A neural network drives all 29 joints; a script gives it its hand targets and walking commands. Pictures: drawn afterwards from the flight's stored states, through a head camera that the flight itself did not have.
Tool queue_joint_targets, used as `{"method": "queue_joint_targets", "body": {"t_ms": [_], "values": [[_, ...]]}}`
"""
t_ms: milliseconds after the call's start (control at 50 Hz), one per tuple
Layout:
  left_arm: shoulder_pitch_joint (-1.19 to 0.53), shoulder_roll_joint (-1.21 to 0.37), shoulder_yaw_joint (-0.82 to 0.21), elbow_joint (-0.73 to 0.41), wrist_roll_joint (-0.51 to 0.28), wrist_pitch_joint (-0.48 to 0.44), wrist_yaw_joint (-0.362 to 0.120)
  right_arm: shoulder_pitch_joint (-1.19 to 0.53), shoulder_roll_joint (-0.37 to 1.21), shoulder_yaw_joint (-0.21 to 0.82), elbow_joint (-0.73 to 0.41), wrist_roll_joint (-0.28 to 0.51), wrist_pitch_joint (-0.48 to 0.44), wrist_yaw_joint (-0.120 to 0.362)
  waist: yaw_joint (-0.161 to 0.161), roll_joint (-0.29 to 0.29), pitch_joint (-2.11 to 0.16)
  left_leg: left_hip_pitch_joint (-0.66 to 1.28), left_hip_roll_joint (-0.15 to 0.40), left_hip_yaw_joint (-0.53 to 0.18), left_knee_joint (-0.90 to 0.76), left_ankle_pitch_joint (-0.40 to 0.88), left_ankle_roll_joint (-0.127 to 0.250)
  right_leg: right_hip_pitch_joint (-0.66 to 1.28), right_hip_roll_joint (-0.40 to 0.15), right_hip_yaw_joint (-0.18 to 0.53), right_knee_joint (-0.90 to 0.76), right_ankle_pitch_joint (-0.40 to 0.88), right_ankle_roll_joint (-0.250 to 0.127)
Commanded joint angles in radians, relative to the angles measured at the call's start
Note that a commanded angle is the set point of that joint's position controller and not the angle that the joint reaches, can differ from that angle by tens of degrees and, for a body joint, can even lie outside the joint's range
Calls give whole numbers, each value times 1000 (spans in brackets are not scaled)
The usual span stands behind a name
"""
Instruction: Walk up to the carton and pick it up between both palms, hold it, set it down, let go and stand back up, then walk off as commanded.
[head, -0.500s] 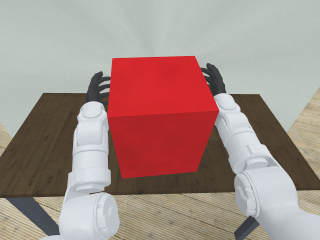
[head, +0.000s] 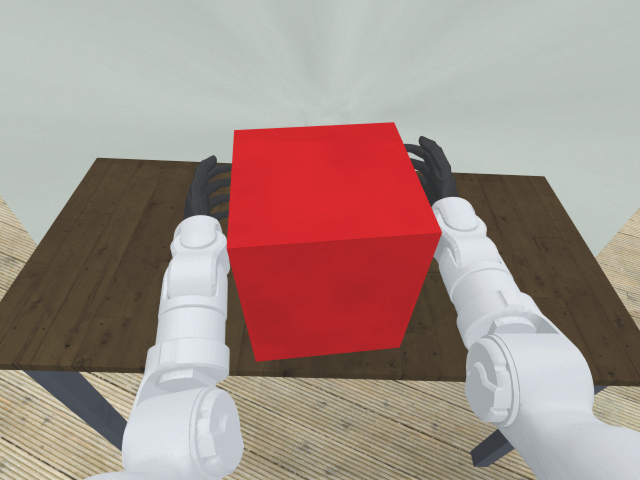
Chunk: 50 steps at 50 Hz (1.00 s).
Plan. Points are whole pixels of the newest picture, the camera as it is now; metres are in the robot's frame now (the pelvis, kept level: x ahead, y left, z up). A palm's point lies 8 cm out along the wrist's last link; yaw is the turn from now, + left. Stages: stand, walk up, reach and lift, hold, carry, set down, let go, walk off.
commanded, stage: set down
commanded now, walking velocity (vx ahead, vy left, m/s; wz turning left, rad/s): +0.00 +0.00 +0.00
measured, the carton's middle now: (322, 246) +0.40 +0.04 +0.08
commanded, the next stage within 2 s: none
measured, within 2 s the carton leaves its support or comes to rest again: rests again in 0.54 s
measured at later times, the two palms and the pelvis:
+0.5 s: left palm (199, 244) +0.37 +0.20 +0.09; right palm (422, 210) +0.44 -0.09 +0.12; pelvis +0.00 +0.00 +0.00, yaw +0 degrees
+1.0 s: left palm (201, 248) +0.37 +0.20 +0.09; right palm (425, 217) +0.44 -0.10 +0.12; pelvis -0.01 +0.00 +0.00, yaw -1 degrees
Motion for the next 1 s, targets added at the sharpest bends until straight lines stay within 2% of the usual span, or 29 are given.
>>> {"method": "queue_joint_targets", "body": {"t_ms": [0, 40, 120, 160, 200, 220, 240, 280, 300, 320, 340, 440, 500, 520, 580, 660, 700, 820, 840, 880, 980], "values": [[-685, -468, -305, -98, -64, -94, -82, -691, 512, 190, -175, -11, -53, 120, 45, 15, -564, 354, -41, 105, 64, 394, 21, 29, -3, -70, -22, 388, 82], [-671, -451, -266, -77, -50, -99, -83, -686, 516, 195, -155, -16, -50, 122, 62, 1, -541, 329, -43, 111, 53, 373, 29, 45, -9, -65, -15, 421, 89], [-661, -455, -246, -65, -48, -111, -93, -663, 532, 189, -136, -35, -55, 120, 59, -34, -531, 300, -43, 111, 39, 352, 37, 74, -20, -62, -5, 489, 98], [-673, -468, -266, -79, -56, -126, -92, -649, 545, 181, -138, -48, -65, 118, 41, -21, -568, 302, -42, 111, 46, 366, 30, 81, -20, -64, 1, 511, 94], [-681, -479, -274, -88, -56, -146, -89, -644, 561, 189, -144, -57, -79, 116, 40, -19, -611, 296, -43, 111, 57, 390, 27, 89, -23, -62, 13, 569, 96], [-681, -479, -283, -92, -57, -152, -89, -629, 562, 184, -137, -64, -82, 114, 29, -12, -612, 301, -42, 107, 58, 393, 26, 87, -25, -60, 14, 579, 96], [-664, -481, -285, -91, -54, -159, -88, -617, 566, 191, -136, -67, -87, 113, 34, -9, -602, 299, -42, 107, 60, 408, 23, 87, -22, -61, 15, 586, 94], [-673, -481, -299, -114, -54, -170, -89, -595, 569, 182, -117, -72, -93, 115, 21, 15, -620, 314, -42, 106, 69, 429, 16, 83, -23, -63, 20, 594, 93], [-677, -482, -307, -118, -52, -174, -87, -582, 560, 167, -108, -80, -96, 116, 7, 21, -622, 331, -38, 104, 71, 436, 12, 74, -21, -68, 14, 570, 90], [-667, -478, -304, -114, -47, -177, -87, -583, 564, 165, -101, -80, -99, 116, 14, 23, -613, 325, -39, 106, 73, 429, 12, 64, -23, -66, 12, 565, 91], [-666, -477, -308, -112, -47, -179, -89, -572, 557, 156, -97, -87, -100, 116, 7, 31, -603, 323, -37, 105, 70, 433, 11, 59, -22, -68, 10, 550, 87], [-660, -510, -339, -119, -50, -202, -74, -578, 546, 151, -113, -93, -129, 127, 17, 55, -644, 361, -25, 101, 94, 498, 0, 7, -6, -81, -3, 474, 69], [-644, -499, -322, -106, -40, -219, -64, -568, 540, 151, -93, -98, -136, 133, 37, 62, -617, 361, -22, 104, 98, 515, -3, -25, -4, -80, -15, 431, 62], [-650, -503, -325, -102, -46, -221, -61, -576, 537, 140, -94, -102, -138, 134, 34, 59, -628, 362, -20, 104, 97, 512, -3, -26, -3, -82, -16, 412, 60], [-616, -497, -302, -60, -37, -225, -60, -588, 536, 143, -103, -100, -142, 137, 57, 38, -609, 324, -25, 116, 82, 453, 10, -14, -5, -77, -19, 406, 62], [-638, -488, -267, -27, -28, -236, -61, -586, 536, 109, -81, -126, -138, 142, 58, 22, -582, 282, -26, 127, 56, 370, 21, -5, -11, -74, -22, 352, 61], [-623, -482, -256, -15, -25, -244, -60, -574, 541, 107, -80, -134, -139, 144, 67, 10, -589, 267, -26, 130, 53, 360, 27, 2, -14, -68, -19, 367, 63], [-616, -462, -201, 31, -8, -261, -73, -551, 557, 66, -52, -176, -131, 148, 65, -26, -544, 200, -34, 143, 19, 268, 43, 48, -25, -59, -12, 353, 73], [-611, -457, -192, 44, -2, -262, -75, -552, 561, 65, -57, -178, -133, 149, 73, -29, -543, 180, -37, 150, 16, 258, 47, 52, -28, -57, -9, 358, 77], [-610, -452, -186, 37, 5, -269, -78, -533, 565, 48, -43, -194, -132, 150, 65, -27, -535, 176, -36, 149, 12, 255, 48, 62, -30, -55, -4, 365, 80], [-578, -446, -169, 53, 24, -275, -79, -497, 556, 22, -34, -211, -136, 159, 69, -8, -508, 199, -34, 151, 16, 268, 46, 29, -22, -63, -12, 322, 71]]}}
